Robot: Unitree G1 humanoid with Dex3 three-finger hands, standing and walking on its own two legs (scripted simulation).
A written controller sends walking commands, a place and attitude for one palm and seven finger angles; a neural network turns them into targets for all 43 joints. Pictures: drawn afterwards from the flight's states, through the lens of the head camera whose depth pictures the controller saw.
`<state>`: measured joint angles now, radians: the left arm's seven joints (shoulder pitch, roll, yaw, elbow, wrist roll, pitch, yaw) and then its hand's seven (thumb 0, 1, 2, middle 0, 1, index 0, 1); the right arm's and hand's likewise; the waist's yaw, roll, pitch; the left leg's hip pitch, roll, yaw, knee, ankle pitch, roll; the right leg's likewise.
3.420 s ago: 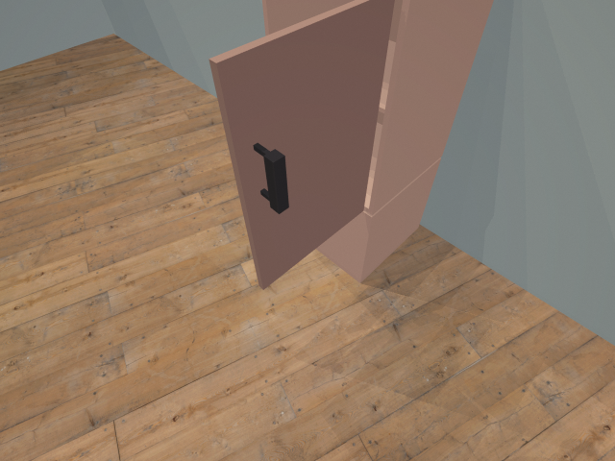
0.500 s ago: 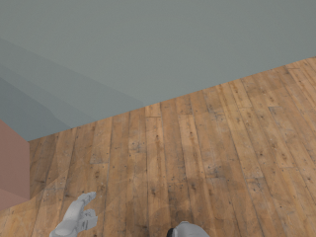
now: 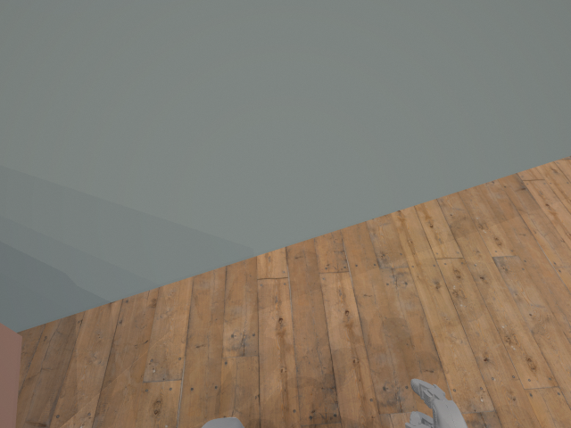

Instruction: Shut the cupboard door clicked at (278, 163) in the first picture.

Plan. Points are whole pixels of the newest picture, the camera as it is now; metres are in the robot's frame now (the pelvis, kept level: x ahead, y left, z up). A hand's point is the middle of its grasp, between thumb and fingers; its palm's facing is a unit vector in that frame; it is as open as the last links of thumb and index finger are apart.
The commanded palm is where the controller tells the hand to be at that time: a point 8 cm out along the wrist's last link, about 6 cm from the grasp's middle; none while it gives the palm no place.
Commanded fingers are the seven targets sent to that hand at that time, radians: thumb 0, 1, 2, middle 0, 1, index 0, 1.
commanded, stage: walk to a spot facing it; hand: left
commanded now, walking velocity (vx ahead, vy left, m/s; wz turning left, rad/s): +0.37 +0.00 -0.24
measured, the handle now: out of the picture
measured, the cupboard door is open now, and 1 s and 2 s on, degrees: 89 89 89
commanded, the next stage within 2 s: turn to face it in 0.32 s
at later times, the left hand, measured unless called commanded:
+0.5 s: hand (241, 320) +0.31 +0.12 -0.15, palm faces -0.06 -0.97 -0.22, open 7.3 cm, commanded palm none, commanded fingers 0.00 0.90 0.90 -0.20 -0.30 -0.20 -0.30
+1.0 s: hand (236, 275) +0.40 +0.14 -0.15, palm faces +0.23 -0.95 -0.22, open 7.4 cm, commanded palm none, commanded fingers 0.00 0.90 0.90 -0.20 -0.30 -0.20 -0.30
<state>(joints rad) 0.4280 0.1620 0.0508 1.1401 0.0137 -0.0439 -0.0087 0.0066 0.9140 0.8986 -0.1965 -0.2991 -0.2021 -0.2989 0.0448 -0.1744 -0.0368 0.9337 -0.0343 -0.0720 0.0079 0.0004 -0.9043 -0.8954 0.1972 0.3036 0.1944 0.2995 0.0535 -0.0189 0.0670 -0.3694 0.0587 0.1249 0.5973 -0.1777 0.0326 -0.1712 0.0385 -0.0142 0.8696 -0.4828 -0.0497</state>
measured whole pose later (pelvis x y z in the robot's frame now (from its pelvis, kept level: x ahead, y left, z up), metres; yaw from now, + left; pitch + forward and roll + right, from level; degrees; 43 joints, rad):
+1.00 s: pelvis +0.34 -0.07 +0.01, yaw +12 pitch +3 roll -2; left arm 0.12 0.21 0.07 0.93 0.02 0.03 0.01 0.01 0.91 0.90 -0.20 -0.30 -0.20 -0.30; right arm 0.18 -0.21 -0.06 0.94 -0.03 0.03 0.00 0.00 -0.90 -0.89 0.20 0.30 0.20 0.30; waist -0.02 0.02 0.07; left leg -0.40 0.00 -0.03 0.50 -0.15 0.03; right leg -0.44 -0.05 -0.01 0.89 -0.44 0.07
